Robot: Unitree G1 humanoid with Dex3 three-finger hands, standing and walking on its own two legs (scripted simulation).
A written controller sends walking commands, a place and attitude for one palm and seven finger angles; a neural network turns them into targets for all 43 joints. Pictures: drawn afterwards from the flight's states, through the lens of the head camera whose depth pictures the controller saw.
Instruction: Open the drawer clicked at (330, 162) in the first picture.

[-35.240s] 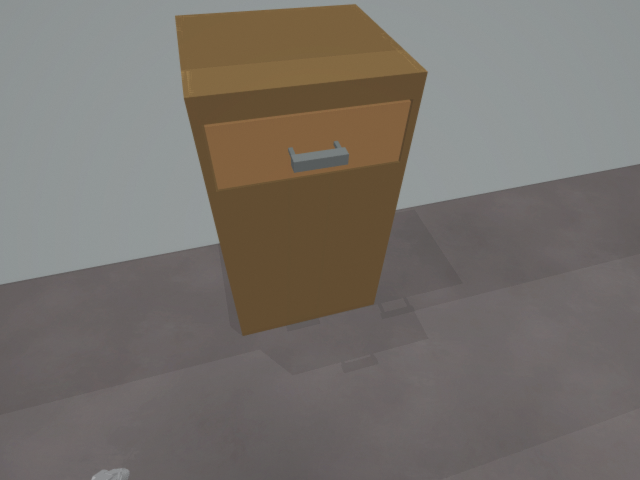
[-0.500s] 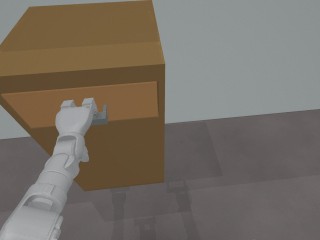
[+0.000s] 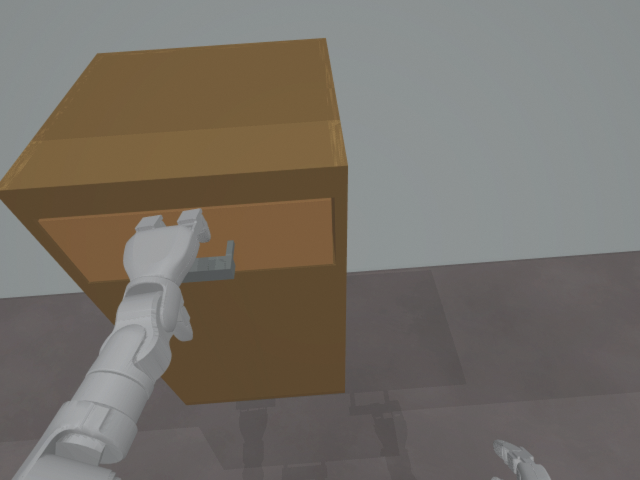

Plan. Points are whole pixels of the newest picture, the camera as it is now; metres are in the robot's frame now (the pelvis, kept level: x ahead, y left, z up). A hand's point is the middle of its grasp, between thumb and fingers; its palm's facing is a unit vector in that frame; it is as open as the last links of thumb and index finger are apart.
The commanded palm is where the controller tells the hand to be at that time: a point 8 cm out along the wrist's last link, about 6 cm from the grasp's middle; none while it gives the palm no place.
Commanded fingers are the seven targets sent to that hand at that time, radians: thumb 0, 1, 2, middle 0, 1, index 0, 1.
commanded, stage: re-aim the fingers above the handle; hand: left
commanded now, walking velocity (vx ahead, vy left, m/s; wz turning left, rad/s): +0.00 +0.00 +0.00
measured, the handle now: (196, 259) +0.44 +0.24 -0.01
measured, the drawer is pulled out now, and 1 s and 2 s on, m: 0.00 0.00 0.00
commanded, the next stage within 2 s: none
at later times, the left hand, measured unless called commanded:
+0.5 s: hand (180, 285) +0.35 +0.22 +0.04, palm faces -0.04 -0.07 -1.00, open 13.8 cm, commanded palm +0.33 +0.24 +0.11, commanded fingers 0.00 -0.50 0.30 -0.30 -1.20 -0.30 -1.20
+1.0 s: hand (190, 273) +0.37 +0.21 +0.05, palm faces +0.05 -0.07 -1.00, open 13.8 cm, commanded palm +0.34 +0.25 +0.11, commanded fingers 0.00 -0.50 0.30 -0.30 -1.20 -0.30 -1.20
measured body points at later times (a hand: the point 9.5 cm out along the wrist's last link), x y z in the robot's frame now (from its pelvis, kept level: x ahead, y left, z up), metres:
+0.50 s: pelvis -0.01 -0.02 +0.00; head +0.01 -0.04 +0.45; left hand +0.35 +0.22 +0.10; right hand +0.13 -0.27 -0.13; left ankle -0.02 +0.09 -0.72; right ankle -0.04 -0.11 -0.72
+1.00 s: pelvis -0.02 +0.00 -0.01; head +0.01 -0.02 +0.44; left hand +0.36 +0.21 +0.10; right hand +0.11 -0.26 -0.13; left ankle -0.02 +0.09 -0.72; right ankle -0.04 -0.11 -0.72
